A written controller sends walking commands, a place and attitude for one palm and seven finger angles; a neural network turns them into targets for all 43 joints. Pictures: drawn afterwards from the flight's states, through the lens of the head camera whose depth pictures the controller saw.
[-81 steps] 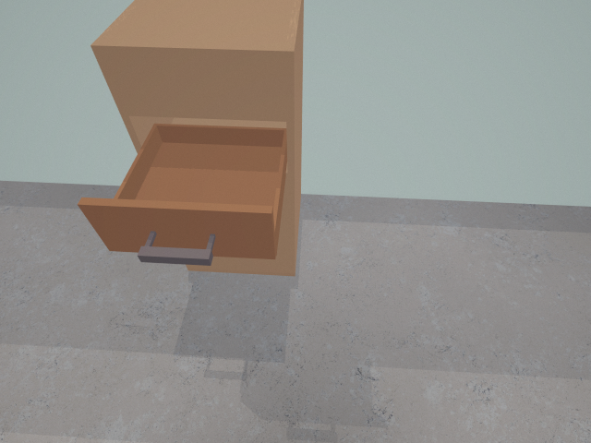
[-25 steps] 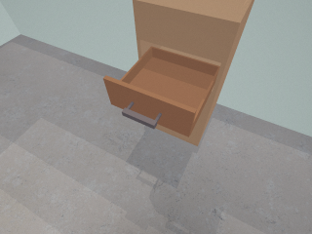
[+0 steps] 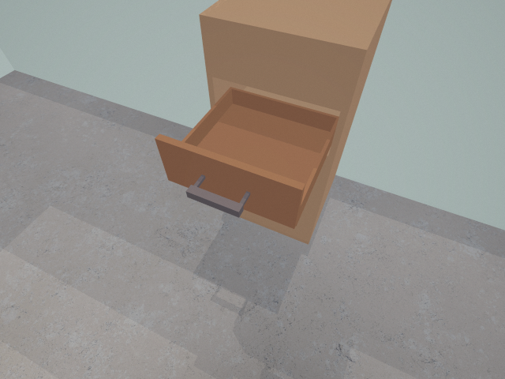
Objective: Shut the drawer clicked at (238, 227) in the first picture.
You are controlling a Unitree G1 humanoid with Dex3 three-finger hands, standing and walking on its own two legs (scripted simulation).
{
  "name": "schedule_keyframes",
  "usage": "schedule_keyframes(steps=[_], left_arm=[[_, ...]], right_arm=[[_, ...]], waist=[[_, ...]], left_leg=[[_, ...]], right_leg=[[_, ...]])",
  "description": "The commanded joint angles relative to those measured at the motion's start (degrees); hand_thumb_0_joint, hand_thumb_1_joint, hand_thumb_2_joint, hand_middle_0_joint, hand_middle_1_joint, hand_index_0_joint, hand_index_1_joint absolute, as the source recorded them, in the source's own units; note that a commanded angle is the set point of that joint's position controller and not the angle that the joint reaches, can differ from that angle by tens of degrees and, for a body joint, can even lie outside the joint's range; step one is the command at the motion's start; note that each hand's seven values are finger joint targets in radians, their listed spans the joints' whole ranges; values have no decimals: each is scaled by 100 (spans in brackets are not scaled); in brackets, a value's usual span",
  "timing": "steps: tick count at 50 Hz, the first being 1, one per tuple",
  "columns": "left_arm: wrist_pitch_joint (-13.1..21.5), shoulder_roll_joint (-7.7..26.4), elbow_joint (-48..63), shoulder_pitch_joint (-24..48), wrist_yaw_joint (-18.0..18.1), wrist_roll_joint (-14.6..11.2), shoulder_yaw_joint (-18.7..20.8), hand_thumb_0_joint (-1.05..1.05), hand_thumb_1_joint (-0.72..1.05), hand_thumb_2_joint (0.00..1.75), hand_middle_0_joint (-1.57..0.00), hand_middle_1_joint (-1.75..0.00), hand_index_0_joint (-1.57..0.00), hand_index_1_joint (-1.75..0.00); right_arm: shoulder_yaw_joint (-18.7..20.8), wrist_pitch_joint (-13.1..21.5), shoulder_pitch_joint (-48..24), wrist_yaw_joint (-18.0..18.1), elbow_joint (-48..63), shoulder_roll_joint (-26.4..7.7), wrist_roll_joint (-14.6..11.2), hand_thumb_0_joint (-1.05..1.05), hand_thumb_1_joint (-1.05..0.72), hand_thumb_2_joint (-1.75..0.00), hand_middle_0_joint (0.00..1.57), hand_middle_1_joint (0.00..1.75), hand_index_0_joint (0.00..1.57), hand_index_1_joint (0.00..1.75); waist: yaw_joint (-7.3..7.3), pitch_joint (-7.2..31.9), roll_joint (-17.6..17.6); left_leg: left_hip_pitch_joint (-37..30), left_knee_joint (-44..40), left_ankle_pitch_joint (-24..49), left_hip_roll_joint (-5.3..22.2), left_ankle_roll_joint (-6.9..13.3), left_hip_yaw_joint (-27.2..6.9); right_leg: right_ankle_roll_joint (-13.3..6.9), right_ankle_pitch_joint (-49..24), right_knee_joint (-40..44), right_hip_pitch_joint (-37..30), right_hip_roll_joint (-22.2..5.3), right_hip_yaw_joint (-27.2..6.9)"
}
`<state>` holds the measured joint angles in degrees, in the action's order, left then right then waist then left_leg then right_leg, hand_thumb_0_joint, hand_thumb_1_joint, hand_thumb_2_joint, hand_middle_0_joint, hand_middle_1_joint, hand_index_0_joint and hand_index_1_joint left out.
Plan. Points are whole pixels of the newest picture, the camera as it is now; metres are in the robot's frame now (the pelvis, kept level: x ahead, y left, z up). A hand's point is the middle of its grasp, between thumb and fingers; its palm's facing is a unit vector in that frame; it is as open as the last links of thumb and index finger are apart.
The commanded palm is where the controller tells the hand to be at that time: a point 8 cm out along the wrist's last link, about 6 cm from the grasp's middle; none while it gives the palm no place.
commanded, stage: look at it before walking up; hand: left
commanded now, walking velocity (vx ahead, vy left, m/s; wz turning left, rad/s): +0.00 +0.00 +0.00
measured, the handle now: (219, 194) +0.54 +0.11 -0.12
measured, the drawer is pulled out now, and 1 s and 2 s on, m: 0.30 0.30 0.30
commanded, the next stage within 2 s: turn to face it in 0.32 s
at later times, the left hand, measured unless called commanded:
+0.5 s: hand out of the picture -0.02 +0.18 -0.17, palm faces +0.05 -0.98 -0.19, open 7.4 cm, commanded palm none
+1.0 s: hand out of the picture +0.09 +0.21 -0.18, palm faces -0.14 -0.95 -0.27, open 7.4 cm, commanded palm none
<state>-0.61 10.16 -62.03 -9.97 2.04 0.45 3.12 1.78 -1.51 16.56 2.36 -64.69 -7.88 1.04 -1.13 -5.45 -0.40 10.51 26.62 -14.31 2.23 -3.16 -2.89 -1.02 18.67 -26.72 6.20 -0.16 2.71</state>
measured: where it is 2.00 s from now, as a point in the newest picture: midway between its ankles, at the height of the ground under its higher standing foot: outside the picture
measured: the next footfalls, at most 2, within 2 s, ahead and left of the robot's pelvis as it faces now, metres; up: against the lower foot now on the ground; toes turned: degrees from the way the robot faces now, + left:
right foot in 1.20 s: -0.01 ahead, -0.15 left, +0.00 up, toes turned -21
left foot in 1.42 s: +0.06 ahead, +0.08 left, +0.00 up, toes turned -18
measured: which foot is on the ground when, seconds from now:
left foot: down 0.00-1.00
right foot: down 0.00-0.96, up 0.98-1.00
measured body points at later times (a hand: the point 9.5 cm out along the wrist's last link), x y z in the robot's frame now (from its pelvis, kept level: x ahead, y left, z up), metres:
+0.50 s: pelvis -0.01 +0.01 +0.00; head +0.02 +0.01 +0.45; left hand -0.02 +0.23 -0.16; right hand -0.01 -0.21 -0.16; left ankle +0.00 +0.16 -0.74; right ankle -0.04 -0.10 -0.74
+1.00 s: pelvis -0.03 +0.01 -0.01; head +0.02 +0.00 +0.44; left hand +0.10 +0.25 -0.16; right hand +0.01 -0.26 -0.15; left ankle +0.01 +0.14 -0.74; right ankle -0.05 -0.10 -0.72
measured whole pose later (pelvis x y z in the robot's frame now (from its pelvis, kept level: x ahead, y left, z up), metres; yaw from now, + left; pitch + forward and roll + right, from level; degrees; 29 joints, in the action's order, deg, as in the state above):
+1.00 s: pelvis -0.03 +0.01 -0.01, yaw -13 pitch +0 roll +0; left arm -3.8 13.6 -55.4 -8.9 0.8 1.2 6.1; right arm 3.7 -0.4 7.5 3.2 -54.0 -11.9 1.3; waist 0.6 -6.7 1.2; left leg 15.3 31.8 -13.4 2.5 -0.9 2.2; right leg -0.6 24.1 -42.1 19.3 4.3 -6.7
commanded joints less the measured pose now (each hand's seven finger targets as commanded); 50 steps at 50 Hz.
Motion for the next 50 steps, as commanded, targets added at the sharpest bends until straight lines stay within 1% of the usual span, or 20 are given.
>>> schedule_keyframes(steps=[1, 9, 15, 19, 23, 30, 33, 35, 37, 39, 40, 41, 42, 44, 45, 46, 47, 48, 49, 50], left_arm=[[53, 564, 102, -479, 9, -16, 91, 0, 90, 90, -20, -30, -20, -30], [84, 510, 16, -578, 0, 6, 55, 0, 90, 90, -20, -30, -20, -30], [93, 440, -78, -688, -1, 15, 25, 0, 90, 90, -20, -30, -20, -30], [116, 448, -128, -780, -3, 26, 24, 0, 90, 90, -20, -30, -20, -30], [59, 451, -124, -751, -16, 17, 55, 0, 90, 90, -20, -30, -20, -30], [-112, 668, 292, -477, -135, 70, 336, 0, 90, 90, -20, -30, -20, -30], [-154, 662, 479, -434, -195, 88, 383, 0, 90, 90, -20, -30, -20, -30], [-154, 695, 566, -444, -213, 104, 401, 0, 90, 90, -20, -30, -20, -30], [-139, 858, 637, -478, -217, 122, 439, 0, 90, 90, -20, -30, -20, -30], [-102, 1264, 633, -657, -164, 145, 513, 0, 90, 90, -20, -30, -20, -30], [-107, 1304, 624, -733, -123, 130, 532, 0, 90, 90, -20, -30, -20, -30], [-125, 1305, 660, -595, -99, 143, 541, 0, 90, 90, -20, -30, -20, -30], [-130, 1238, 736, -382, -68, 157, 542, 0, 90, 90, -20, -30, -20, -30], [-140, 1199, 870, -139, -48, 142, 509, 0, 90, 90, -20, -30, -20, -30], [-147, 1192, 927, 19, -50, 92, 487, 0, 90, 90, -20, -30, -20, -30], [-166, 1103, 1012, 115, -75, 41, 454, 0, 90, 90, -20, -30, -20, -30], [-178, 808, 1133, 53, -125, 2, 395, 0, 90, 90, -20, -30, -20, -30], [-185, 714, 1256, 173, -162, 11, 356, 0, 90, 90, -20, -30, -20, -30], [-174, 788, 1278, 185, -152, 83, 353, 0, 90, 90, -20, -30, -20, -30], [-213, 778, 1247, 225, -191, 110, 393, 0, 90, 90, -20, -30, -20, -30]], right_arm=[[80, 141, 327, 27, 185, -499, -26, 0, -90, -90, 20, 30, 20, 30], [72, 160, 338, 27, 179, -464, -40, 0, -90, -90, 20, 30, 20, 30], [60, 180, 339, 38, 159, -467, -32, 0, -90, -90, 20, 30, 20, 30], [57, 194, 312, 50, 182, -497, -49, 0, -90, -90, 20, 30, 20, 30], [75, 155, 318, 70, 187, -517, -28, 0, -90, -90, 20, 30, 20, 30], [302, 67, 143, 135, 565, -877, -6, 0, -90, -90, 20, 30, 20, 30], [377, 71, -80, 149, 757, -1055, 9, 0, -90, -90, 20, 30, 20, 30], [414, 77, -196, 146, 898, -1113, 15, 0, -90, -90, 20, 30, 20, 30], [417, 75, -381, 132, 1051, -1064, 10, 0, -90, -90, 20, 30, 20, 30], [374, 61, -661, 89, 1235, -737, -21, 0, -90, -90, 20, 30, 20, 30], [360, 55, -858, 86, 1300, -774, -35, 0, -90, -90, 20, 30, 20, 30], [366, 74, -859, 99, 1290, -787, -62, 0, -90, -90, 20, 30, 20, 30], [350, 105, -726, 116, 1269, -773, -95, 0, -90, -90, 20, 30, 20, 30], [312, 146, -559, 107, 1199, -688, -129, 0, -90, -90, 20, 30, 20, 30], [288, 164, -286, 119, 1108, -705, -128, 0, -90, -90, 20, 30, 20, 30], [301, 195, -116, 128, 1034, -815, -100, 0, -90, -90, 20, 30, 20, 30], [356, 218, -118, 145, 1085, -1251, 0, 0, -90, -90, 20, 30, 20, 30], [412, 186, -65, 146, 1189, -1574, 79, 0, -90, -90, 20, 30, 20, 30], [385, 164, -129, 88, 1272, -1486, 111, 0, -90, -90, 20, 30, 20, 30], [369, 188, -338, 85, 1312, -1434, 137, 0, -90, -90, 20, 30, 20, 30]], waist=[[119, 202, 0], [104, 36, 105], [71, 83, -94], [95, 112, 69], [72, -23, -93], [43, 147, -235], [114, 215, -506], [162, 341, -461], [253, 445, 54], [418, 502, 1406], [535, 422, 1394], [454, 464, 1282], [321, 645, 1202], [191, 946, 969], [22, 998, 793], [-94, 930, 387], [-76, 793, -851], [-139, 543, -1603], [-116, 431, -841], [27, 352, -916]], left_leg=[[-23, -341, 1550, 256, 271, -34], [-94, -499, 1234, 262, 281, -18], [-216, -575, 1202, 279, 293, 7], [-282, -562, 1327, 287, 298, 16], [-215, -483, 1103, 308, 272, 110], [-36, -238, 563, 716, 416, 118], [135, -329, 192, 961, 553, -25], [241, -262, 48, 1014, 575, -9], [519, 207, -132, 728, 412, 358], [1167, 1481, -955, -82, 105, 823], [1547, 2184, -1667, -99, 92, 496], [1714, 2532, -1817, -47, 95, 282], [1680, 2295, -1870, 22, 100, 126], [1004, 1016, -1296, -28, 77, 221], [403, 235, -516, -61, 74, 320], [-516, -485, 297, 139, 158, 283], [-1038, -890, 980, 1229, 587, -910], [-526, -1237, 1538, 2385, 1298, -1780], [68, -1078, 1158, 2446, 1570, -1701], [35, -1059, 1431, 2182, 1529, -1427]], right_leg=[[-125, -1541, 531, 61, -520, -264], [-100, -1167, 770, 246, -481, -291], [-84, -1079, 840, 284, -462, -350], [-87, -1290, 852, 273, -466, -344], [-102, -1207, 823, 423, -444, -469], [-171, -1183, 12, 975, -226, -710], [-151, -997, -401, 1145, -67, -742], [-162, -1045, -544, 1112, -30, -837], [-260, -1335, -200, 887, -276, -1272], [-737, -2113, 634, 368, -1155, -2556], [-1109, -2771, 747, 158, -1448, -2898], [-1299, -3501, 501, -105, -1453, -2868], [-1330, -4094, 214, -352, -1395, -2725], [-1058, -4495, -175, -348, -1106, -2496], [-845, -4153, -293, -65, -971, -2324], [-523, -3340, -472, 749, -648, -2042], [-96, -1367, -1109, 1846, 132, -1409], [149, 1328, -2441, 2161, 391, -678], [114, 1511, -3215, 1965, 192, -890], [149, 1445, -3540, 2205, 182, -763]])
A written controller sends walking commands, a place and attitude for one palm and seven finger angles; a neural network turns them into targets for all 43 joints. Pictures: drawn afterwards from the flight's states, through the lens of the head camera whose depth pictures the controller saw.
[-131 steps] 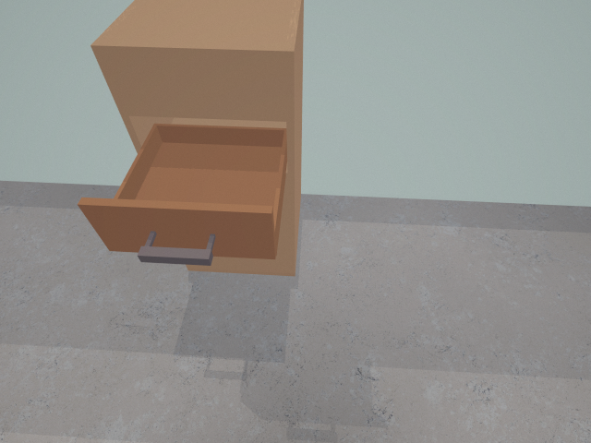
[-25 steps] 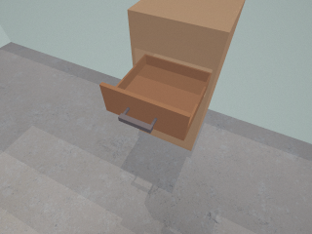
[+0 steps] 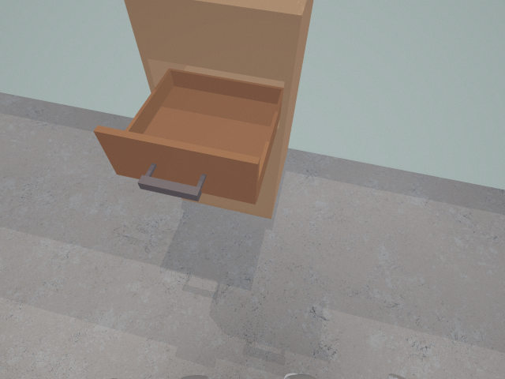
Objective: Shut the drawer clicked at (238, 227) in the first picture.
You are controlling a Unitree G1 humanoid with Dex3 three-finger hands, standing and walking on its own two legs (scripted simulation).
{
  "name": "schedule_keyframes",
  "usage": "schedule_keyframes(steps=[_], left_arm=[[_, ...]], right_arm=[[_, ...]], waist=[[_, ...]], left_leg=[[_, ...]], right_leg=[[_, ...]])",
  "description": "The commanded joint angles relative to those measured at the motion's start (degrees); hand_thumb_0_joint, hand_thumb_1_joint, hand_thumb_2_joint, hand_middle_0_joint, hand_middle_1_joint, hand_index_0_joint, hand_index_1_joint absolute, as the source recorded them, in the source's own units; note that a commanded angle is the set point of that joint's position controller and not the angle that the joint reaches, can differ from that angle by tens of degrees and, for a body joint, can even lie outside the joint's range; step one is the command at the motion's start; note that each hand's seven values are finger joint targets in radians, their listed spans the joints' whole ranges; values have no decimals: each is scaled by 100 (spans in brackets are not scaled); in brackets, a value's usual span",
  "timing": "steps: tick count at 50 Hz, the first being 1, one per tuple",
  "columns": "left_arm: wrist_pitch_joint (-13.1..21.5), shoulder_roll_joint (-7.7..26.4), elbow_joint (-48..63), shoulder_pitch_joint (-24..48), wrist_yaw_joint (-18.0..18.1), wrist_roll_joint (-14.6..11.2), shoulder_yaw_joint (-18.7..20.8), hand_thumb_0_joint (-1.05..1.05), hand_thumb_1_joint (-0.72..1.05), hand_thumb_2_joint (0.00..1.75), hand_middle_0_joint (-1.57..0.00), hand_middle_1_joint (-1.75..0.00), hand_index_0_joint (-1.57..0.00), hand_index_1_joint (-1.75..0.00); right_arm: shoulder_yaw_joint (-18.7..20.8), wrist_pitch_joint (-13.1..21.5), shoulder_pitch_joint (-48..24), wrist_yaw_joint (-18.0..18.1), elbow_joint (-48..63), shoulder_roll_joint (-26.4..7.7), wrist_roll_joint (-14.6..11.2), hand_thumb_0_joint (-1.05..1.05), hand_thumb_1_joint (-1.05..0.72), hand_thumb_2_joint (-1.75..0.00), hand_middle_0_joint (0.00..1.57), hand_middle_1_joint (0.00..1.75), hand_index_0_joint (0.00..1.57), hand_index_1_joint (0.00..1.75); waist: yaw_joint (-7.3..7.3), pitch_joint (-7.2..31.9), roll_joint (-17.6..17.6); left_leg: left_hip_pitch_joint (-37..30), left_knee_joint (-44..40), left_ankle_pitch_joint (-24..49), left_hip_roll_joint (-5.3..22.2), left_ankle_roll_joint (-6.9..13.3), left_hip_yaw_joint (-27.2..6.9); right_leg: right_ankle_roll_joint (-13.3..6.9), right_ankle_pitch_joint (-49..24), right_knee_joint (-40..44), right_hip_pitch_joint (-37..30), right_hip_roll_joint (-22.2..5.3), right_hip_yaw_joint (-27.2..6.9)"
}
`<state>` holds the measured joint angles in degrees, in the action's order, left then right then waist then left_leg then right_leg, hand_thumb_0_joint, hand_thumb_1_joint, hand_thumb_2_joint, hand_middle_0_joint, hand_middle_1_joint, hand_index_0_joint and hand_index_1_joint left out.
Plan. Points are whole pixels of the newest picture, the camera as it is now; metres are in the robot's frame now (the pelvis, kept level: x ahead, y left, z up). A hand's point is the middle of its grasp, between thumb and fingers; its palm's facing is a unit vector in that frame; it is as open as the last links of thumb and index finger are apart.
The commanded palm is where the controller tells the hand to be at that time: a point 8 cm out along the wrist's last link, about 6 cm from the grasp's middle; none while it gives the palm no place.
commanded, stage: turn to face it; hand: left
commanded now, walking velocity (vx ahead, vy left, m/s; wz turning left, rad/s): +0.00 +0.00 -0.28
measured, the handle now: (173, 180) +0.53 +0.23 -0.12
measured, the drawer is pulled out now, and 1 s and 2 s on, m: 0.30 0.30 0.30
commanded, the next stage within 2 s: take the last steps up to it in 0.14 s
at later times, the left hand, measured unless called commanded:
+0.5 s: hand out of the picture +0.07 +0.15 -0.17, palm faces -0.08 -0.98 -0.20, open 7.4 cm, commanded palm none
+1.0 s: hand out of the picture +0.08 +0.14 -0.18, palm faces +0.03 -0.98 -0.19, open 7.4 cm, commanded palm none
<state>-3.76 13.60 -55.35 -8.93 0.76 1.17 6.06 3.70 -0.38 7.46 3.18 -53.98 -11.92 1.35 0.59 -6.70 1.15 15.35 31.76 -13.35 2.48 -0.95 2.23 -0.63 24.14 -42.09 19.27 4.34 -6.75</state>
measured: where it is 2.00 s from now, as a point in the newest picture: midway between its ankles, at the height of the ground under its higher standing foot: outside the picture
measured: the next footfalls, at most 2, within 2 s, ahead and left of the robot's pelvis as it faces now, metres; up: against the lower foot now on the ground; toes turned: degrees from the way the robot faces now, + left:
right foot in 0.20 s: +0.06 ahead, -0.15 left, +0.00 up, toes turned -8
left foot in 0.42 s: +0.07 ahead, +0.09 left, +0.00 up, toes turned -5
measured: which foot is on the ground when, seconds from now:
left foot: down 0.00-0.18, up 0.20-0.40, down 0.42-0.62, up 0.64-0.96, down 0.98-1.00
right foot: up 0.00-0.18, down 0.20-0.98, up 1.00-1.00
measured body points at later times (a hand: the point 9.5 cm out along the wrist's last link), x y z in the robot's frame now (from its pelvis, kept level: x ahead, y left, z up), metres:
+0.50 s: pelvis +0.02 -0.03 +0.00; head +0.05 -0.03 +0.45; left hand +0.08 +0.20 -0.15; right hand +0.01 -0.28 -0.15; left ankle +0.03 +0.09 -0.73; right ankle -0.03 -0.13 -0.71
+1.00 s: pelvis +0.13 -0.03 +0.00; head +0.17 -0.03 +0.44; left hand +0.08 +0.19 -0.16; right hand +0.20 -0.27 -0.15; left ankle +0.20 +0.09 -0.73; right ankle +0.02 -0.14 -0.72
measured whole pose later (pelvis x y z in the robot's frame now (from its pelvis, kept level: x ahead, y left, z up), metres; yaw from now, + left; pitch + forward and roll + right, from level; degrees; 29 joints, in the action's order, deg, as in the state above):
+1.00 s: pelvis +0.13 -0.03 +0.00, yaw -4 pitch +0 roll +1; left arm 0.8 8.2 -64.2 -20.6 1.1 1.4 3.4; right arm 2.8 2.0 9.6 0.3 -57.1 -10.2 1.8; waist 1.8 -5.9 0.9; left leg 19.8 31.4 -10.1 2.5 0.5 4.5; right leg -0.2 27.7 -37.8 7.7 -3.0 4.4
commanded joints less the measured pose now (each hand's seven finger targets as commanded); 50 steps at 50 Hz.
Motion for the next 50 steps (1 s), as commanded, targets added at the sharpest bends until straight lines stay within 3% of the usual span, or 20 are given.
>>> schedule_keyframes(steps=[1, 7, 8, 9, 10, 15, 19, 21, 22, 25, 28, 29, 30, 31, 37, 45, 47, 48, 49, 50], left_arm=[[84, 431, 589, 142, -105, 13, 94, 0, 90, 90, -20, -30, -20, -30], [203, 367, 419, -548, -171, 15, 14, 0, 90, 90, -20, -30, -20, -30], [270, 707, 357, -834, -140, 58, 80, 0, 90, 90, -20, -30, -20, -30], [321, 1336, 340, -839, -60, 110, 186, 0, 90, 90, -20, -30, -20, -30], [315, 1432, 339, -964, -41, 75, 141, 0, 90, 90, -20, -30, -20, -30], [329, 765, 384, -282, 94, 76, 71, 0, 90, 90, -20, -30, -20, -30], [359, 579, 200, -286, -5, 4, 3, 0, 90, 90, -20, -30, -20, -30], [339, 120, 312, -141, -74, -16, -116, 0, 90, 90, -20, -30, -20, -30], [359, 77, 364, 30, -78, 20, -146, 0, 90, 90, -20, -30, -20, -30], [428, 24, 294, 223, -146, 22, -197, 0, 90, 90, -20, -30, -20, -30], [505, -89, -88, -608, -178, -8, -195, 0, 90, 90, -20, -30, -20, -30], [554, 156, -242, -997, -139, 8, -136, 0, 90, 90, -20, -30, -20, -30], [577, 664, -388, -1489, -76, 39, -9, 0, 90, 90, -20, -30, -20, -30], [536, 934, -385, -1629, -65, 25, 28, 0, 90, 90, -20, -30, -20, -30], [686, 313, -353, -1080, 9, 32, -48, 0, 90, 90, -20, -30, -20, -30], [694, 377, -619, -1205, 53, 22, -45, 0, 90, 90, -20, -30, -20, -30], [630, 182, -546, -1189, 41, -2, -119, 0, 90, 90, -20, -30, -20, -30], [607, -137, -432, -1273, 44, -22, -187, 0, 90, 90, -20, -30, -20, -30], [588, -227, -281, -1063, 79, 4, -270, 0, 90, 90, -20, -30, -20, -30], [544, -340, -285, -923, 99, -26, -301, 0, 90, 90, -20, -30, -20, -30]], right_arm=[[151, 66, 355, 6, 320, -1004, 101, 0, -90, -90, 20, 30, 20, 30], [200, -21, 219, -23, 323, -1116, 28, 0, -90, -90, 20, 30, 20, 30], [205, -39, 187, -46, 385, -931, -55, 0, -90, -90, 20, 30, 20, 30], [130, -34, 125, -112, 594, -532, -95, 0, -90, -90, 20, 30, 20, 30], [91, -93, 0, -100, 605, -605, -109, 0, -90, -90, 20, 30, 20, 30], [14, -25, 308, -133, 252, -269, -97, 0, -90, -90, 20, 30, 20, 30], [-28, 127, 982, -185, -146, -205, -29, 0, -90, -90, 20, 30, 20, 30], [71, 142, 1531, -137, -296, -887, 102, 0, -90, -90, 20, 30, 20, 30], [82, 100, 1570, -156, -290, -946, 120, 0, -90, -90, 20, 30, 20, 30], [3, 163, 1446, -154, -325, -656, 87, 0, -90, -90, 20, 30, 20, 30], [-52, 186, 1169, -132, -419, -584, 12, 0, -90, -90, 20, 30, 20, 30], [-61, 196, 1123, -148, -408, -436, -59, 0, -90, -90, 20, 30, 20, 30], [-86, 190, 1048, -187, -253, -151, -96, 0, -90, -90, 20, 30, 20, 30], [-25, 151, 829, -242, -121, -318, -8, 0, -90, -90, 20, 30, 20, 30], [-2, 87, 882, -355, -391, 118, -30, 0, -90, -90, 20, 30, 20, 30], [-46, 192, 701, -380, -241, 26, -43, 0, -90, -90, 20, 30, 20, 30], [38, 298, 1660, -272, -546, -451, 24, 0, -90, -90, 20, 30, 20, 30], [135, 287, 2125, -194, -637, -910, 74, 0, -90, -90, 20, 30, 20, 30], [120, 197, 2217, -151, -603, -955, 69, 0, -90, -90, 20, 30, 20, 30], [44, 195, 1763, -107, -542, -800, 66, 0, -90, -90, 20, 30, 20, 30]], waist=[[-89, 326, -1240], [154, 963, -1014], [243, 946, -119], [229, 765, 1554], [409, 932, 1100], [37, 1000, 813], [-155, 629, 304], [-388, 407, -1413], [-428, 148, -1396], [-274, 4, -1361], [177, 535, -696], [312, 596, 122], [463, 360, 1326], [559, 150, 1051], [100, -76, 530], [-33, 309, 640], [-421, 782, -200], [-538, 1136, -1250], [-582, 1057, -1137], [-405, 802, -951]], left_leg=[[-302, -1502, 1517, 1951, 1195, -1473], [-322, -141, 1972, 1158, 496, -190], [166, 638, 834, 708, 125, 119], [1465, 1624, -1547, -97, -228, 530], [1286, 2365, -2349, 27, -201, -94], [856, 1472, -1561, 60, -147, -207], [-975, -887, -268, -102, -12, -53], [-1145, -1761, -1321, 1456, 839, -2155], [-616, -2242, -2195, 1818, 1232, -2799], [-541, -2088, -1018, 1414, 1235, -2031], [-2, -1200, -282, 706, 774, -870], [550, -448, -481, 205, 480, -436], [1686, 668, -1465, -350, 131, 150], [1959, 1618, -2011, -161, 85, -45], [1529, 1577, -704, 217, -13, -52], [248, -230, 167, -141, 57, 361], [-1654, -629, 1342, 354, 414, -125], [-2401, -701, 2206, 1502, 1046, -1409], [-1934, -1133, 2525, 2120, 1474, -2023], [-1343, -1160, 2845, 1981, 1435, -1718]], right_leg=[[133, 728, -2031, 874, -403, 254], [84, -927, 1188, -942, -278, 1121], [-57, -2068, 2163, -1402, -788, 400], [-716, -3741, 2462, -1847, -2210, -1520], [-1339, -4011, 2309, -1503, -2707, -1586], [-1151, -4061, 1885, -1676, -1811, -767], [-641, -795, 1911, -348, -1230, -495], [-148, 488, 484, 697, -278, 670], [-130, 825, -348, 875, -244, 769], [-194, 627, -673, 793, -613, 745], [-106, -417, 1369, -1162, -422, 1195], [-202, -507, 2189, -1949, -723, 631], [-672, 229, 3100, -2398, -2121, -1300], [-1173, 682, 3503, -2002, -2923, -2069], [-1039, -2161, 3092, -1451, -2209, -95], [-616, -3742, 2131, -1515, -1897, 561], [-237, -2725, 726, -370, -1232, 1075], [-11, -246, -406, 606, -627, 1519], [3, 1348, -1574, 782, -504, 1192], [-9, 1275, -1664, 736, -732, 847]])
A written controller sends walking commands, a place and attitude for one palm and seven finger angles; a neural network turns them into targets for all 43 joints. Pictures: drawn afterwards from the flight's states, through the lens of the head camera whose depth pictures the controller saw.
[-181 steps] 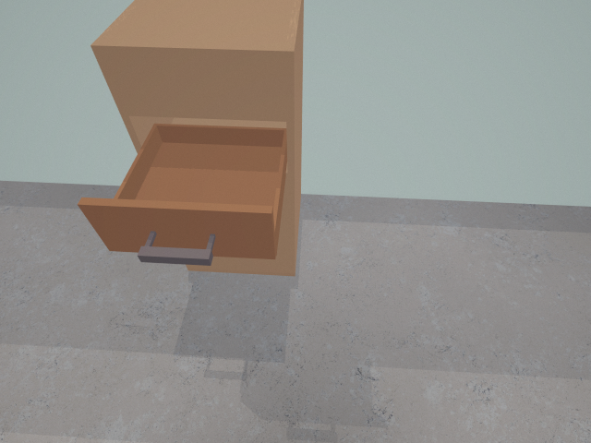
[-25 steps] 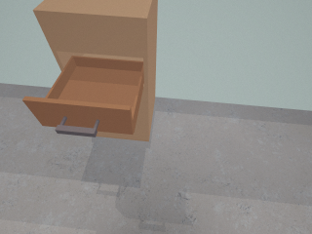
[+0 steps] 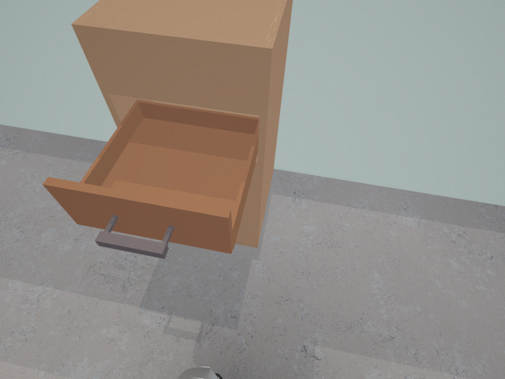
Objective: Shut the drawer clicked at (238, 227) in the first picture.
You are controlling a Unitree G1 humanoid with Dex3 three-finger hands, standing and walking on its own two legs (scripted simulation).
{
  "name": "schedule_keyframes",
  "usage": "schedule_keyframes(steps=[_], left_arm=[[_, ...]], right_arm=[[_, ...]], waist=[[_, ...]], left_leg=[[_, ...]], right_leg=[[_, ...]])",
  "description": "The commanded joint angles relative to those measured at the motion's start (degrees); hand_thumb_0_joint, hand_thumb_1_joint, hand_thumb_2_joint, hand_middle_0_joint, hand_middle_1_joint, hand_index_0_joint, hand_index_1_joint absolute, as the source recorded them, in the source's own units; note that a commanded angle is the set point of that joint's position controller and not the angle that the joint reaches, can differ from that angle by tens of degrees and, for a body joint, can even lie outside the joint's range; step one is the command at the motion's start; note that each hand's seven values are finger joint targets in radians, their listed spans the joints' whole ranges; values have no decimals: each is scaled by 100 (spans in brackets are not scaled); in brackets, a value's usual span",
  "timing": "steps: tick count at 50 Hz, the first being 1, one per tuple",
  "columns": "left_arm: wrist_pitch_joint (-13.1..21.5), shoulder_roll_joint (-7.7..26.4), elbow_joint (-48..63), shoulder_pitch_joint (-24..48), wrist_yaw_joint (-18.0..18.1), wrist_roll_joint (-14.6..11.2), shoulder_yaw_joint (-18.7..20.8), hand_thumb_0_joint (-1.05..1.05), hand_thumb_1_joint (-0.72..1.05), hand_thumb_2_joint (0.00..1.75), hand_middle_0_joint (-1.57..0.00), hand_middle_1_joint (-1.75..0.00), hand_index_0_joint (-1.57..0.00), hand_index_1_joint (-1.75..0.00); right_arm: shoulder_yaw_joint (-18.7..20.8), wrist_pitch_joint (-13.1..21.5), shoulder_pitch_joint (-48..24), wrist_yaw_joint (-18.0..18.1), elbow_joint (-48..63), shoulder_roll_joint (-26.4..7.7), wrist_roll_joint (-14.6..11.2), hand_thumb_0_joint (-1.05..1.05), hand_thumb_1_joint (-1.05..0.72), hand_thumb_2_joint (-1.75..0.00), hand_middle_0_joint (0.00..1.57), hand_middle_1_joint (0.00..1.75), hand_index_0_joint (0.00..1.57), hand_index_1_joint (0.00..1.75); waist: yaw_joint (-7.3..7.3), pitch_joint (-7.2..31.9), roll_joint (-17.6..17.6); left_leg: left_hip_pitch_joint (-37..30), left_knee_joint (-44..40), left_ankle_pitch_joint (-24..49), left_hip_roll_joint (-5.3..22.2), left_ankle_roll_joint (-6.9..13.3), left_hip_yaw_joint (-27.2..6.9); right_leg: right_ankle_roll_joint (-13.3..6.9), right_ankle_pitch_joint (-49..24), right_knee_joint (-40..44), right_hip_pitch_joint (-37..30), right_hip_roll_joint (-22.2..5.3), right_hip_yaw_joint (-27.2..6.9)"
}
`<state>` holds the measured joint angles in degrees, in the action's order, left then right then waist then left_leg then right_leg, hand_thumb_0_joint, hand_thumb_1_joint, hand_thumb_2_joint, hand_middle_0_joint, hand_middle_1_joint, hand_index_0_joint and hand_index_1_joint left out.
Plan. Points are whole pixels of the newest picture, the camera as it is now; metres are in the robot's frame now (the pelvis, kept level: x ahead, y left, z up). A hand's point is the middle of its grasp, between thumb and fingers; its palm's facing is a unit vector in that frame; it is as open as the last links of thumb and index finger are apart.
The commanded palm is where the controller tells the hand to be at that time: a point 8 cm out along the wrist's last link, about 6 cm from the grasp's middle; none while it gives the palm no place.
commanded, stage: come to a stop and stand still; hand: left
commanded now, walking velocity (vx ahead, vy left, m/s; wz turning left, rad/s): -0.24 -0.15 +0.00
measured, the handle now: (136, 235) +0.38 +0.28 -0.11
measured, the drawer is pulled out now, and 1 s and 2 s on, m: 0.30 0.30 0.30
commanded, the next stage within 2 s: look again from close up in 1.20 s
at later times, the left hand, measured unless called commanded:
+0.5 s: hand (153, 369) +0.14 +0.19 -0.16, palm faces +0.01 -0.96 -0.28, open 7.4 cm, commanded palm none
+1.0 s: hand out of the picture +0.06 +0.21 -0.16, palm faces +0.00 -0.97 -0.24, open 7.4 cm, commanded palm none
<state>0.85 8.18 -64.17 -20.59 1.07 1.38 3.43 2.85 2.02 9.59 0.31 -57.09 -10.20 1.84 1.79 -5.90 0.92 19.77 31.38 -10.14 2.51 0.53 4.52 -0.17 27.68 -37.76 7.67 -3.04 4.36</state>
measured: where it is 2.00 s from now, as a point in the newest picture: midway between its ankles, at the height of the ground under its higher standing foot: outside the picture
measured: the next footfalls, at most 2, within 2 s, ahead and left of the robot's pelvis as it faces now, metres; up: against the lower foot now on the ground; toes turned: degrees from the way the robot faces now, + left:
right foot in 0.14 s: +0.04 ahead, -0.10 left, +0.00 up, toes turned -3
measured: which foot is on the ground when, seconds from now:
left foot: down 0.00-1.00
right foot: up 0.00-0.12, down 0.14-1.00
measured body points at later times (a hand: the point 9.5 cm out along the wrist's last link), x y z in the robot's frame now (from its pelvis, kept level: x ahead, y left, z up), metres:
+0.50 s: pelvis +0.04 -0.01 +0.01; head +0.09 -0.02 +0.45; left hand +0.14 +0.24 -0.13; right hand +0.08 -0.26 -0.15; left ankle +0.06 +0.13 -0.73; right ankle +0.00 -0.10 -0.73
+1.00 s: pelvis +0.02 +0.02 +0.01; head +0.03 +0.02 +0.45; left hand +0.06 +0.26 -0.14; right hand +0.07 -0.21 -0.14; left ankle +0.06 +0.13 -0.73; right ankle +0.00 -0.10 -0.73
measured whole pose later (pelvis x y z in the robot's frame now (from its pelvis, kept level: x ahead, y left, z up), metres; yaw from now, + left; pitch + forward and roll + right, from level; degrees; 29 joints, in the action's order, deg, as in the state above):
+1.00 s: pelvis +0.02 +0.02 +0.01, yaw -1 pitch -1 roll -1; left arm -1.4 11.0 -54.2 -16.1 1.9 1.1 0.1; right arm 1.2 -1.2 14.3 0.6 -53.8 -10.1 1.9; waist -0.5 -1.9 -0.9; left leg 17.9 32.9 -14.0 2.1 1.2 4.9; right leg 0.2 18.6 -32.0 12.4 -1.1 2.8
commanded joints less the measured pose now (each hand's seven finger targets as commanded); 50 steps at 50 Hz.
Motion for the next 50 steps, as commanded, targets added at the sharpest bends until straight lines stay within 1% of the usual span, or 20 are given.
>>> schedule_keyframes(steps=[1, 3, 5, 7, 8, 10, 12, 14, 17, 20, 26, 28, 29, 30, 31, 34, 35, 39, 43, 50], left_arm=[[28, 188, 512, 251, 74, -70, -34, 0, 90, 90, -20, -30, -20, -30], [-85, 320, 359, 104, 31, -83, -23, 0, 90, 90, -20, -30, -20, -30], [-92, 429, 179, -330, 16, -31, -29, 0, 90, 90, -20, -30, -20, -30], [-95, 832, 342, 15, 25, 31, 3, 0, 90, 90, -20, -30, -20, -30], [-103, 960, 444, 357, 4, 9, 3, 0, 90, 90, -20, -30, -20, -30], [-75, 934, 532, 621, 41, 1, 34, 0, 90, 90, -20, -30, -20, -30], [-76, 1007, 615, 531, 90, -16, 101, 0, 90, 90, -20, -30, -20, -30], [-89, 1036, 719, 497, 130, -26, 155, 0, 90, 90, -20, -30, -20, -30], [-136, 1037, 908, 648, 137, -41, 187, 0, 90, 90, -20, -30, -20, -30], [-174, 975, 1033, 731, 137, -32, 179, 0, 90, 90, -20, -30, -20, -30], [-168, 1200, 1079, 948, 105, -16, 166, 0, 90, 90, -20, -30, -20, -30], [-150, 1189, 1041, 1099, 95, -27, 124, 0, 90, 90, -20, -30, -20, -30], [-80, 1604, 1381, 751, 164, -30, -126, 0, 90, 90, -20, -30, -20, -30], [-89, 1403, 1561, 945, 188, -59, 42, 0, 90, 90, -20, -30, -20, -30], [-104, 1305, 1674, 965, 172, -67, 0, 0, 90, 90, -20, -30, -20, -30], [-115, 1274, 1683, 810, 151, -17, -32, 0, 90, 90, -20, -30, -20, -30], [-98, 1248, 1670, 820, 159, -28, -23, 0, 90, 90, -20, -30, -20, -30], [-106, 1081, 1637, 588, 138, -40, -126, 0, 90, 90, -20, -30, -20, -30], [-108, 1017, 1483, 429, 106, -45, -152, 0, 90, 90, -20, -30, -20, -30], [-61, 885, 1243, 185, 92, -31, -197, 0, 90, 90, -20, -30, -20, -30]], right_arm=[[32, -41, 982, 217, -108, -740, -4, 0, -90, -90, 20, 30, 20, 30], [-49, -63, 282, 241, 12, -629, -29, 0, -90, -90, 20, 30, 20, 30], [-3, -124, 19, 256, 9, -720, -102, 0, -90, -90, 20, 30, 20, 30], [31, -230, 76, 187, 47, -528, -185, 0, -90, -90, 20, 30, 20, 30], [42, -277, 83, 144, -2, -454, -185, 0, -90, -90, 20, 30, 20, 30], [79, -316, 157, 155, -74, -408, -128, 0, -90, -90, 20, 30, 20, 30], [110, -289, 282, 178, -93, -480, -117, 0, -90, -90, 20, 30, 20, 30], [139, -290, 291, 208, -35, -559, -114, 0, -90, -90, 20, 30, 20, 30], [178, -327, 365, 239, 50, -715, -96, 0, -90, -90, 20, 30, 20, 30], [193, -356, 340, 246, 146, -820, -72, 0, -90, -90, 20, 30, 20, 30], [109, -398, 320, 173, 171, -547, -89, 0, -90, -90, 20, 30, 20, 30], [83, -402, 390, 156, 109, -512, -93, 0, -90, -90, 20, 30, 20, 30], [61, -307, 334, 88, 849, -850, 25, 0, -90, -90, 20, 30, 20, 30], [142, -207, 522, 122, 810, -811, 20, 0, -90, -90, 20, 30, 20, 30], [108, -214, 499, 138, 843, -708, 7, 0, -90, -90, 20, 30, 20, 30], [48, -221, 695, 111, 917, -618, -1, 0, -90, -90, 20, 30, 20, 30], [50, -204, 759, 109, 890, -603, -18, 0, -90, -90, 20, 30, 20, 30], [24, -147, 841, 106, 784, -770, -25, 0, -90, -90, 20, 30, 20, 30], [34, -204, 694, 89, 764, -801, -16, 0, -90, -90, 20, 30, 20, 30], [-5, -171, 698, 60, 509, -732, -32, 0, -90, -90, 20, 30, 20, 30]], waist=[[-340, 617, -1290], [-126, 519, -1129], [73, 706, -395], [-127, 429, 441], [-246, 293, 407], [-293, 233, 760], [-246, 661, 397], [-207, 997, 134], [-215, 1073, -300], [-171, 1015, -397], [-174, 800, 517], [-231, 642, 571], [-295, 602, 197], [-335, 1321, -632], [-295, 1426, -684], [-290, 767, 597], [-320, 627, 639], [-250, 560, -491], [-242, 216, -264], [-235, 481, -229]], left_leg=[[-1213, -1159, 2710, 1779, 1128, -1617], [-541, -1264, 2242, 1462, 899, -1139], [-653, -703, 1766, 1067, 581, -818], [-557, -463, 17, 376, 39, -390], [-851, -330, -318, 157, -73, -265], [-1043, -145, 460, 201, -73, -248], [-1056, -21, 1476, 309, -73, -226], [-1205, 34, 2386, 422, -59, -225], [-1302, -26, 3208, 699, 91, -415], [-1096, -210, 2992, 881, 230, -632], [-626, 349, 185, 131, -170, -241], [-644, 302, -280, 111, -183, -303], [-474, -33, -127, 142, -34, -497], [-496, -28, 168, 231, 20, -415], [-603, 54, 455, 294, 54, -469], [-156, 278, 247, 142, 48, -265], [-166, 231, 218, 126, 57, -267], [-630, -197, 1355, 486, 217, -602], [-219, -568, -219, 461, 229, -683], [-488, -831, -524, 450, 233, -674]], right_leg=[[-11, 682, -1768, 1549, -193, -437], [41, 362, -598, 670, -192, -338], [62, -1069, 907, 240, -27, -278], [-206, -2127, 1675, 640, -604, -1028], [-389, -1928, 1773, 1127, -832, -1145], [-417, -3133, 1591, 1005, -739, -1018], [-371, -4692, 1112, 351, -670, -836], [-324, -5180, 830, 77, -568, -684], [-236, -4514, 609, 146, -392, -466], [-178, -3691, 623, 129, -237, -413], [-709, -4129, 1452, 41, -981, -1112], [-788, -4019, 1538, 177, -989, -1036], [-537, -3635, 1093, 55, -736, -1230], [-435, -2643, 772, 191, -762, -990], [-400, -2389, 874, 289, -566, -911], [-406, -2651, 1202, 435, -591, -1017], [-441, -2613, 1246, 538, -606, -999], [-238, -2050, 879, 761, -132, -518], [-213, -1117, 1159, 909, -73, -565], [-155, -1165, 1292, 851, -102, -599]])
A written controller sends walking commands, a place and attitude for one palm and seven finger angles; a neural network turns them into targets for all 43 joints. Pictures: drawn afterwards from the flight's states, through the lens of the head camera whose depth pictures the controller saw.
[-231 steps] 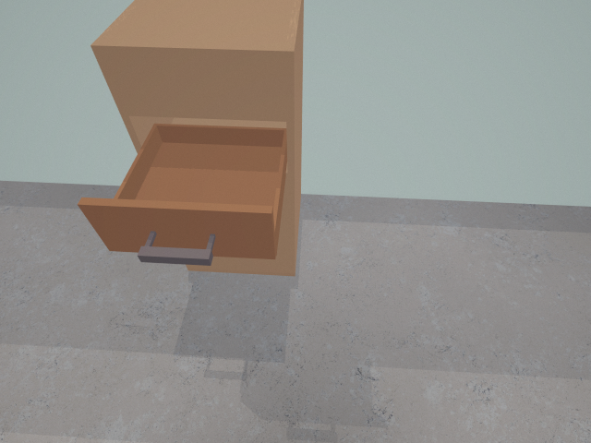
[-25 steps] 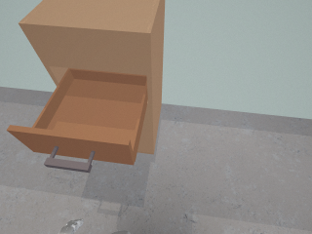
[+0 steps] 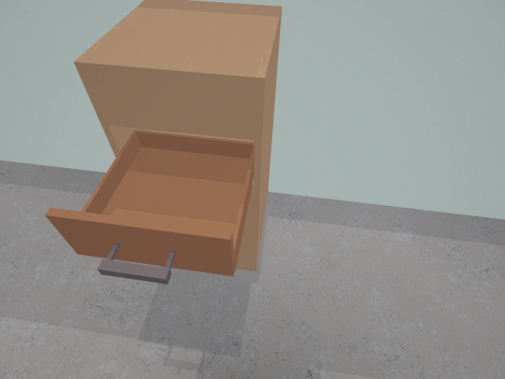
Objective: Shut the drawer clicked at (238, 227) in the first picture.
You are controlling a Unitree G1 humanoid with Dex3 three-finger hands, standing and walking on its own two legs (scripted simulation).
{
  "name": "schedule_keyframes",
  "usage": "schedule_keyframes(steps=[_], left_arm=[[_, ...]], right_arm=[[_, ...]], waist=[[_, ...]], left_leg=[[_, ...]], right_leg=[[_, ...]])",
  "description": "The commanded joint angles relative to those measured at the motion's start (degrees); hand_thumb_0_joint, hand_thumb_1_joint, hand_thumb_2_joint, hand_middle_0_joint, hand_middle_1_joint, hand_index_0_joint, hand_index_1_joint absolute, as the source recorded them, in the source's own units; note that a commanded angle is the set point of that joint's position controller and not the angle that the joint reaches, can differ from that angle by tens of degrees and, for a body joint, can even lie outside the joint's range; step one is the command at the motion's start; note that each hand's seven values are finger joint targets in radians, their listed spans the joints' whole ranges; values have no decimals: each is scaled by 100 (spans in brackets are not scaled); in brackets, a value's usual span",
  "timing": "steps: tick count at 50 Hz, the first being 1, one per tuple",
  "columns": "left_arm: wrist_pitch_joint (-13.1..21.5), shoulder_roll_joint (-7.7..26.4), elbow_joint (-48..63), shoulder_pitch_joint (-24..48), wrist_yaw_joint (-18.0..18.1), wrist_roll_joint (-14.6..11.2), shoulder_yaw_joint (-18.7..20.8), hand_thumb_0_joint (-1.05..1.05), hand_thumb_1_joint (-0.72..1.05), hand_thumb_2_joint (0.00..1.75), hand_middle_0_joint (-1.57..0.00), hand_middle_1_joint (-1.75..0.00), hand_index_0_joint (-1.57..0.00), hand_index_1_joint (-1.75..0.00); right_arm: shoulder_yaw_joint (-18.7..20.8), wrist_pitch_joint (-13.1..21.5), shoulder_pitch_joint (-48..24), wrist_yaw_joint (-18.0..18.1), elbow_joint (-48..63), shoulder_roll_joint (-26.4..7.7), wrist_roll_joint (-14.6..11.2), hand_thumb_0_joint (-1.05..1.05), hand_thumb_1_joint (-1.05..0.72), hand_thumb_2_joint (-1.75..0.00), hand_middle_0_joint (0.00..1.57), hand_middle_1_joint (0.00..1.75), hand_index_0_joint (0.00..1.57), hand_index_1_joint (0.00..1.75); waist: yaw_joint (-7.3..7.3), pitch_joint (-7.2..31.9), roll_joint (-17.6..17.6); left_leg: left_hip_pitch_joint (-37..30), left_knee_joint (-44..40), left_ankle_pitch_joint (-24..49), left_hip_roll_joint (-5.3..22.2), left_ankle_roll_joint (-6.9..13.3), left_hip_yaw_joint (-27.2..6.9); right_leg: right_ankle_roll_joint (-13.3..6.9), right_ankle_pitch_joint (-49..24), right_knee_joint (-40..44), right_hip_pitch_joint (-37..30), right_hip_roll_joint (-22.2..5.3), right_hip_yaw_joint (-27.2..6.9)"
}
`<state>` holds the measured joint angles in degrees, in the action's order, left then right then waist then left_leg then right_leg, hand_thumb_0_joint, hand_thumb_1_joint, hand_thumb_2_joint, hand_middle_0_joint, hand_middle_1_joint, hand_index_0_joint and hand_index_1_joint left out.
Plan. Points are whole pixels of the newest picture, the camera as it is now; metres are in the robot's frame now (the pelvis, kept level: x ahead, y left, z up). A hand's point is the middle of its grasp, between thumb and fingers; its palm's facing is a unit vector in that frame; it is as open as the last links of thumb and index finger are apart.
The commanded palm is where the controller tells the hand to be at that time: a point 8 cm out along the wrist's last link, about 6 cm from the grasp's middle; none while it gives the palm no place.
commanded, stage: come to a stop and stand still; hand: left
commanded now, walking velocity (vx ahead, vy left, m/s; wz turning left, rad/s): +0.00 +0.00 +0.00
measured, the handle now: (139, 261) +0.36 +0.26 -0.12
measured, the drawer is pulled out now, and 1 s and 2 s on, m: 0.30 0.30 0.30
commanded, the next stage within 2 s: look again from close up in 0.20 s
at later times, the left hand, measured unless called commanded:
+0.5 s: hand out of the picture -0.03 +0.18 -0.17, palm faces +0.00 -0.98 -0.18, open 7.4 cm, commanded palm none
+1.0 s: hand out of the picture -0.01 +0.17 -0.17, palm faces -0.01 -0.98 -0.19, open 7.4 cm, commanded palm none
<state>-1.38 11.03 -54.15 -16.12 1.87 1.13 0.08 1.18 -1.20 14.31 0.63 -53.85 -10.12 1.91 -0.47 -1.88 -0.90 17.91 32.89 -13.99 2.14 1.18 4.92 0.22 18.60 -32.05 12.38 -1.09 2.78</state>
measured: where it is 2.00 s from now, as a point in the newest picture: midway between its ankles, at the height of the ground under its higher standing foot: outside the picture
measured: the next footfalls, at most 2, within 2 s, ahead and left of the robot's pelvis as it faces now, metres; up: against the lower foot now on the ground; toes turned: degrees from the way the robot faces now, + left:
right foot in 1.50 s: +0.08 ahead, -0.06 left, +0.00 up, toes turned -8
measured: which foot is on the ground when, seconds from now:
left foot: down 0.00-1.00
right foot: down 0.00-1.00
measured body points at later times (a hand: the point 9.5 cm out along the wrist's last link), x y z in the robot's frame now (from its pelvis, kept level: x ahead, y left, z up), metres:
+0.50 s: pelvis -0.01 +0.01 +0.01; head +0.00 +0.02 +0.46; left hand -0.03 +0.23 -0.15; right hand -0.01 -0.21 -0.15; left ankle +0.04 +0.11 -0.73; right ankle -0.02 -0.12 -0.73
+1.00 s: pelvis +0.00 +0.01 +0.01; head +0.01 +0.01 +0.46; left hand -0.01 +0.22 -0.15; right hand -0.01 -0.21 -0.15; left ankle +0.04 +0.11 -0.73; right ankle -0.01 -0.12 -0.73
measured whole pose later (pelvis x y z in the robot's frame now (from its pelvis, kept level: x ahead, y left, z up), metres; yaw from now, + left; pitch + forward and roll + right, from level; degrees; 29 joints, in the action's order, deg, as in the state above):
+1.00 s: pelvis +0.00 +0.01 +0.01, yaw -2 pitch -1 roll +0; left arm 0.6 7.0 -63.1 -19.3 2.6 1.3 -0.5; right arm 0.8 -0.3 16.2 0.7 -64.0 -8.5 0.9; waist -0.3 -1.4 -0.6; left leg 13.7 25.6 -11.0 1.1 2.0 7.4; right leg 1.3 15.5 -26.2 9.7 -1.9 0.5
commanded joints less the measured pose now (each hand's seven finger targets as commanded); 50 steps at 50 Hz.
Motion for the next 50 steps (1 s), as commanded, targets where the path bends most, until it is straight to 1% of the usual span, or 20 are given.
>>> schedule_keyframes(steps=[1, 3, 4, 8, 9, 12, 17, 20, 25, 29, 32, 33, 34, 37, 39, 42, 44, 46, 48, 50], left_arm=[[171, 590, 173, -282, 11, -8, 129, 0, 90, 90, -20, -30, -20, -30], [185, 559, 69, -353, 14, -8, 119, 0, 90, 90, -20, -30, -20, -30], [186, 561, 19, -380, 13, -1, 103, 0, 90, 90, -20, -30, -20, -30], [201, 490, -198, -507, 21, -4, 83, 0, 90, 90, -20, -30, -20, -30], [204, 486, -229, -535, 25, 3, 77, 0, 90, 90, -20, -30, -20, -30], [216, 426, -375, -613, 33, -4, 60, 0, 90, 90, -20, -30, -20, -30], [236, 330, -566, -734, 49, -1, 41, 0, 90, 90, -20, -30, -20, -30], [245, 301, -632, -763, 57, -6, 27, 0, 90, 90, -20, -30, -20, -30], [239, 202, -731, -813, 71, 4, 20, 0, 90, 90, -20, -30, -20, -30], [250, 191, -760, -823, 79, 0, 18, 0, 90, 90, -20, -30, -20, -30], [250, 154, -771, -840, 83, 1, 23, 0, 90, 90, -20, -30, -20, -30], [254, 148, -769, -851, 83, -2, 26, 0, 90, 90, -20, -30, -20, -30], [248, 177, -763, -818, 86, 5, 25, 0, 90, 90, -20, -30, -20, -30], [251, 116, -766, -846, 86, 0, 30, 0, 90, 90, -20, -30, -20, -30], [257, 125, -763, -852, 86, 5, 29, 0, 90, 90, -20, -30, -20, -30], [259, 119, -780, -819, 90, 2, 31, 0, 90, 90, -20, -30, -20, -30], [262, 138, -784, -827, 91, 6, 31, 0, 90, 90, -20, -30, -20, -30], [267, 116, -778, -817, 93, -1, 34, 0, 90, 90, -20, -30, -20, -30], [270, 165, -797, -852, 86, 8, 52, 0, 90, 90, -20, -30, -20, -30], [257, 247, -770, -845, 78, 28, 99, 0, 90, 90, -20, -30, -20, -30]], right_arm=[[155, 157, 223, 29, 144, -742, -45, 0, -90, -90, 20, 30, 20, 30], [139, 168, 216, 31, 55, -729, -59, 0, -90, -90, 20, 30, 20, 30], [126, 175, 230, 29, 5, -739, -68, 0, -90, -90, 20, 30, 20, 30], [108, 168, 222, 25, -193, -691, -81, 0, -90, -90, 20, 30, 20, 30], [103, 166, 255, 23, -240, -683, -89, 0, -90, -90, 20, 30, 20, 30], [89, 166, 283, 24, -381, -656, -95, 0, -90, -90, 20, 30, 20, 30], [78, 167, 364, 26, -562, -589, -109, 0, -90, -90, 20, 30, 20, 30], [69, 180, 420, 31, -659, -565, -116, 0, -90, -90, 20, 30, 20, 30], [68, 183, 482, 41, -755, -525, -119, 0, -90, -90, 20, 30, 20, 30], [60, 176, 513, 37, -815, -473, -127, 0, -90, -90, 20, 30, 20, 30], [67, 169, 516, 35, -839, -447, -118, 0, -90, -90, 20, 30, 20, 30], [69, 169, 533, 38, -839, -433, -119, 0, -90, -90, 20, 30, 20, 30], [69, 166, 550, 35, -849, -443, -126, 0, -90, -90, 20, 30, 20, 30], [63, 185, 548, 44, -857, -432, -118, 0, -90, -90, 20, 30, 20, 30], [67, 191, 553, 45, -863, -421, -125, 0, -90, -90, 20, 30, 20, 30], [61, 200, 570, 48, -873, -407, -126, 0, -90, -90, 20, 30, 20, 30], [60, 198, 546, 45, -879, -407, -137, 0, -90, -90, 20, 30, 20, 30], [54, 205, 562, 51, -882, -402, -129, 0, -90, -90, 20, 30, 20, 30], [54, 177, 552, 37, -888, -428, -121, 0, -90, -90, 20, 30, 20, 30], [79, 142, 544, 12, -860, -452, -113, 0, -90, -90, 20, 30, 20, 30]], waist=[[-14, 61, -6], [-7, 15, 9], [-4, 71, -5], [0, -171, 32], [-3, -144, 94], [0, -198, 16], [4, -253, 47], [4, -151, 12], [12, -259, 1], [14, -308, 161], [7, -333, 64], [5, -286, 66], [-3, -302, 169], [7, -247, 26], [15, -212, 110], [1, -229, 32], [9, -257, 168], [1, -202, 150], [29, -260, 103], [49, -373, 236]], left_leg=[[-307, -1003, -124, 479, 159, -706], [-308, -1088, -132, 479, 152, -713], [-377, -1101, -42, 493, 155, -698], [-285, -1265, -390, 454, 116, -692], [-326, -1288, -360, 470, 120, -695], [-310, -1370, -475, 451, 106, -705], [-328, -1438, -497, 447, 89, -688], [-427, -1447, -358, 460, 87, -692], [-385, -1574, -460, 491, 86, -709], [-403, -1520, -387, 466, 73, -657], [-403, -1525, -453, 452, 60, -638], [-414, -1503, -434, 444, 60, -638], [-420, -1517, -420, 460, 61, -647], [-471, -1535, -355, 476, 69, -657], [-533, -1498, -202, 487, 76, -619], [-575, -1499, -101, 487, 65, -589], [-598, -1469, -35, 486, 65, -566], [-663, -1427, 114, 468, 62, -551], [-666, -1332, -178, 406, 48, -447], [-589, -1185, -461, 352, 35, -339]], right_leg=[[-192, -302, 744, 369, -309, -457], [-178, -369, 797, 332, -330, -473], [-169, -420, 814, 290, -332, -461], [-147, -224, 980, 376, -373, -505], [-140, -254, 1006, 348, -369, -491], [-132, -197, 1067, 358, -389, -511], [-115, -219, 1142, 346, -403, -503], [-110, -368, 1118, 282, -402, -489], [-92, -434, 1104, 268, -386, -445], [-97, -394, 1156, 307, -404, -486], [-100, -321, 1172, 373, -409, -499], [-107, -316, 1183, 350, -404, -519], [-102, -337, 1164, 349, -391, -499], [-101, -465, 1114, 336, -393, -478], [-105, -587, 1118, 302, -392, -500], [-99, -661, 1098, 305, -402, -501], [-97, -682, 1132, 304, -406, -520], [-103, -737, 1133, 290, -418, -535], [-164, -397, 1183, 357, -446, -656], [-235, 84, 1277, 491, -496, -836]])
